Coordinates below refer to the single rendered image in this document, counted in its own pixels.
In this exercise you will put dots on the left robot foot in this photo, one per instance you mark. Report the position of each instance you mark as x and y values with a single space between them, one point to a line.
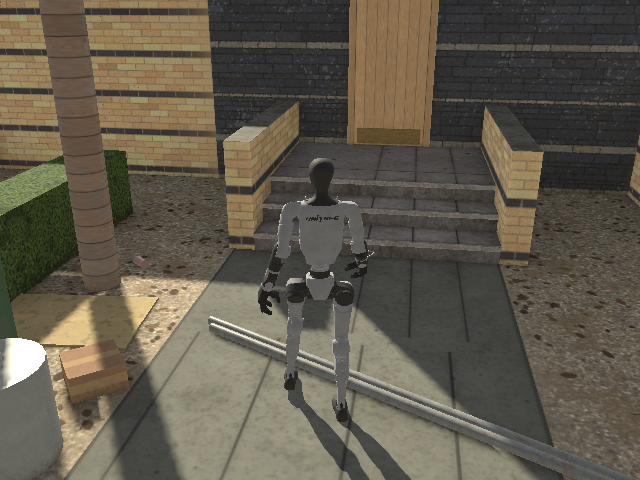
290 381

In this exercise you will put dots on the left robot hand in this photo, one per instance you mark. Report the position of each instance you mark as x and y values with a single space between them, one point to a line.
262 300

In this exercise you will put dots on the right robot hand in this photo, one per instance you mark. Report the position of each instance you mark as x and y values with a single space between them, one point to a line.
356 274

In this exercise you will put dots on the robot right upper arm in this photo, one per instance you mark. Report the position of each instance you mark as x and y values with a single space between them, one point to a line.
355 223

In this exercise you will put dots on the robot left forearm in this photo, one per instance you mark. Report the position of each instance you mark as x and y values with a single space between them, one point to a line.
273 270

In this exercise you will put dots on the left robot thigh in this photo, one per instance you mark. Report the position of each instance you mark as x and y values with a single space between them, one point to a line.
296 293

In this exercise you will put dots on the robot right forearm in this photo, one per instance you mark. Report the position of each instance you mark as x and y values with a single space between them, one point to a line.
361 259

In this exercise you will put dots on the robot left upper arm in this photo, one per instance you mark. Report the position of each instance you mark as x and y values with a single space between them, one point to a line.
288 212

